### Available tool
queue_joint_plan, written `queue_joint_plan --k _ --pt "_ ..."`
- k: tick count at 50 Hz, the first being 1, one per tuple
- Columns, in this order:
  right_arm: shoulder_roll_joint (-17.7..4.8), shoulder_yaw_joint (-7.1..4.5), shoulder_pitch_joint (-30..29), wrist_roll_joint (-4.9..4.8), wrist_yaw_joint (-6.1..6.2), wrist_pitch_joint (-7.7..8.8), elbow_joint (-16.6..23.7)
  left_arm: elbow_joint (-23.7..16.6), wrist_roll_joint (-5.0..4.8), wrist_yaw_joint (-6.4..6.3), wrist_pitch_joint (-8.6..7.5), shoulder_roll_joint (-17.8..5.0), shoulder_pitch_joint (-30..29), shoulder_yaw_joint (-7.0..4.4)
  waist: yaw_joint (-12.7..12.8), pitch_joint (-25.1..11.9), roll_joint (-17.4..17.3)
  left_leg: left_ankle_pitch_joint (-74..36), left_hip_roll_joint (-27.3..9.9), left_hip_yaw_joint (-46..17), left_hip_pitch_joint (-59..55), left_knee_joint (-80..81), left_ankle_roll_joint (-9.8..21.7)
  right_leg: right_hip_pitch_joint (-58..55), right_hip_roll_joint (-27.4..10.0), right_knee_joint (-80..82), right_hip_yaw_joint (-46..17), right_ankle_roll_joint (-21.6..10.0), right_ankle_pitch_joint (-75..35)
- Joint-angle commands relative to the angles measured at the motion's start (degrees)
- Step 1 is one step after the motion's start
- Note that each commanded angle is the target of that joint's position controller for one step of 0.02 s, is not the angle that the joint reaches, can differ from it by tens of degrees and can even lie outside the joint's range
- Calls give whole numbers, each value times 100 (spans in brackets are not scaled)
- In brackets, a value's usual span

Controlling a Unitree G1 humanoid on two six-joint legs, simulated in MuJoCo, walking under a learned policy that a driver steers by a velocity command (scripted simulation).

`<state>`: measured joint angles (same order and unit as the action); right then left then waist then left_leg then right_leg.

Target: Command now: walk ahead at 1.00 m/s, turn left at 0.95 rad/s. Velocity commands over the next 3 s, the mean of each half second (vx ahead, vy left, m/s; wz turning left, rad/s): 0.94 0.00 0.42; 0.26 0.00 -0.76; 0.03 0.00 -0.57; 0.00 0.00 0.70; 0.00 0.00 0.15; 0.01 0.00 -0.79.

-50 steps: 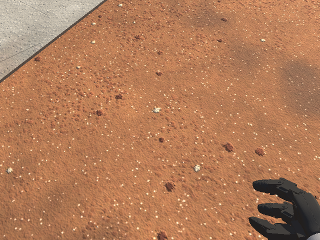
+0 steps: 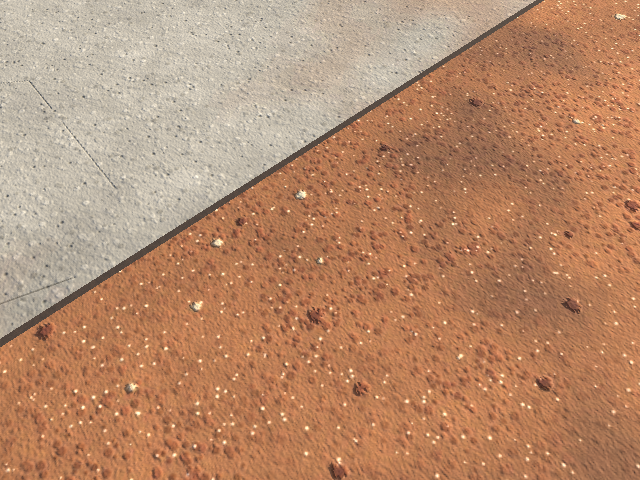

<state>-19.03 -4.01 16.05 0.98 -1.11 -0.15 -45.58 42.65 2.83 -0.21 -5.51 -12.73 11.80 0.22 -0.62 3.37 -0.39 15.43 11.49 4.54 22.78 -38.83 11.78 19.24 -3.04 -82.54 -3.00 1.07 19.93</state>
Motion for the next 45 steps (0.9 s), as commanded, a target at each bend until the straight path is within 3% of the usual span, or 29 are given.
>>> queue_joint_plan --k 1,3,5,7,10,12,13,14,15,16,17,18,19,20,21,23,24,27,29,31,34,35,36,37,38,39,40,42,45 --pt "-796 -210 339 -52 125 257 309 -617 158 -21 55 -977 75 -164 265 -102 679 -505 -1826 -3543 -1249 2643 947 1961 -367 606 -234 147 109" --pt "-750 -179 369 -89 88 392 317 -762 160 12 230 -844 -175 -124 307 48 578 -785 -1489 -3027 -522 2810 905 1652 -475 1502 -55 296 121" --pt "-775 -197 464 -90 75 446 318 -1119 83 79 243 -686 -985 -46 105 297 420 -1134 -1198 -2714 -112 2988 763 1498 -417 2601 178 356 -795" --pt "-813 -241 601 -113 39 447 299 -1278 -17 139 224 -549 -1449 19 -148 224 181 -1752 -984 -2535 -240 2886 482 1167 -213 3659 280 285 -1967" --pt "-812 -262 948 -162 20 466 166 -1349 -97 151 179 -605 -1705 21 -466 -33 -111 -2859 -1174 -2554 -1088 2727 235 855 33 4598 382 86 -2786" --pt "-753 -230 1014 -145 77 494 59 -1325 -75 143 136 -688 -1663 -13 -468 -119 -130 -3530 -1357 -2453 -1705 2570 82 539 119 5190 423 -105 -2857" --pt "-842 -231 1036 -119 105 520 12 -1228 -58 113 126 -818 -1423 -78 -380 -291 -197 -4428 -1457 -2383 -2144 2284 -25 286 271 5311 509 -225 -2619" --pt "-1039 -260 1009 -51 120 531 -19 -1066 -79 60 118 -1053 -901 -193 -126 -608 -320 -5487 -1567 -2291 -2592 1670 -142 -88 471 5270 579 -360 -2045" --pt "-1187 -287 868 63 125 510 -32 -811 -148 -15 118 -1288 2 -326 378 -1058 -425 -6181 -1583 -2106 -2769 614 -244 -769 595 5242 666 -500 -1428" --pt "-1093 -264 520 156 134 486 18 -469 -165 -113 140 -1479 1232 -442 1083 -1432 -412 -5789 -1406 -1811 -2131 -898 -328 -1942 380 5161 595 -640 -1013" --pt "-519 -113 505 124 152 526 187 -267 -38 -190 141 -1857 2258 -576 1358 -2027 366 -3724 -932 -1383 -806 -3287 -459 -3252 -574 5012 -931 -1025 845" --pt "20 48 1240 -136 24 605 372 -109 -37 -61 155 -2127 1910 -655 497 -2352 2575 837 126 -1308 1068 -4576 -762 -4065 -1676 6536 -4802 -1831 1377" --pt "-293 107 808 63 87 589 326 -282 -109 71 187 -1573 1123 -606 412 -1378 1297 603 -571 -1278 1938 -4608 -596 -3549 -1504 6785 -4894 -1951 1815" --pt "-405 116 127 145 70 602 436 -314 -186 116 152 -1230 819 -542 397 -818 412 268 -858 -1223 1955 -4339 -688 -2828 -1351 6691 -3980 -1949 638" --pt "-413 137 -304 220 69 612 562 -183 -182 134 136 -1031 851 -495 324 -401 -164 240 -1010 -1101 1777 -3871 -764 -2130 -1123 6626 -3305 -1818 -870" --pt "-213 222 -584 332 42 528 842 175 -212 111 50 -876 1175 -395 78 -135 -22 500 -1147 -978 1543 -3192 -1046 -1467 -774 6535 -2451 -1709 -3702" --pt "-162 260 -547 327 38 484 905 271 -254 118 12 -966 1278 -410 -9 -176 107 603 -1190 -922 1447 -2763 -1148 -1380 -682 6514 -2179 -1659 -4623" --pt "-30 409 -939 179 -7 431 1193 252 -242 90 86 -1317 1034 -508 -175 -273 348 -2 -964 -492 538 -1057 -1347 -433 -125 6601 -1407 -1478 -5618" --pt "64 485 -1290 75 -17 383 1301 233 -269 94 195 -1347 1026 -572 -39 -439 580 -1141 -691 -295 -368 -81 -1312 11 277 6512 -1121 -1056 -5203" --pt "-44 458 -1419 60 47 340 1345 255 -318 85 283 -1332 1267 -619 83 -592 577 -1817 -600 -468 -847 377 -1271 -42 355 6184 -1363 -729 -4570" --pt "-308 359 -919 100 198 431 1184 80 -345 1 381 -1409 1119 -706 -139 -704 422 -2155 -757 -844 -1523 1258 -1154 -331 514 5092 -1760 -412 -4009" --pt "-476 305 -510 151 263 507 1091 21 -399 17 364 -1304 1142 -697 -278 -928 213 -2679 -1171 -1084 -2117 1470 -1028 -200 754 4178 -1619 -276 -3422" --pt "-850 220 59 220 332 528 1093 -181 -472 0 353 -898 1394 -601 -304 -1636 -636 -4896 -2737 -2174 -3218 1022 -701 444 1009 2564 -1074 -146 -609" --pt "-759 219 215 137 268 427 1215 -188 -552 -128 443 -745 2468 -568 80 -2633 -1208 -7085 -4380 -3286 -3889 537 35 818 1281 1264 -497 -182 2569" --pt "-592 143 -110 -23 269 341 1237 -65 -322 -188 575 -1075 2617 -595 132 -2819 -942 -5730 -4307 -3694 -3496 798 433 1065 822 625 -181 -155 1963" --pt "-126 235 -539 -34 314 311 1378 -58 -175 -151 683 -1173 2024 -637 106 -2113 -540 -4140 -3763 -3223 -2729 1240 411 1300 636 559 -61 -77 1356" --pt "162 335 -808 2 342 265 1362 -172 -127 -71 749 -1171 1478 -665 133 -1428 -437 -3504 -3240 -2442 -2109 1568 161 1366 507 774 2 19 995" --pt "-4 283 -826 30 399 223 1236 -323 -146 82 912 -1031 1204 -660 227 -887 -781 -3770 -2896 -1526 -1352 1839 31 1154 376 933 69 176 733" --pt "-98 193 -679 78 366 245 1109 -509 -203 154 1015 -820 950 -606 308 -950 -724 -3656 -2875 -976 -1159 1946 62 1017 321 1308 175 168 444"
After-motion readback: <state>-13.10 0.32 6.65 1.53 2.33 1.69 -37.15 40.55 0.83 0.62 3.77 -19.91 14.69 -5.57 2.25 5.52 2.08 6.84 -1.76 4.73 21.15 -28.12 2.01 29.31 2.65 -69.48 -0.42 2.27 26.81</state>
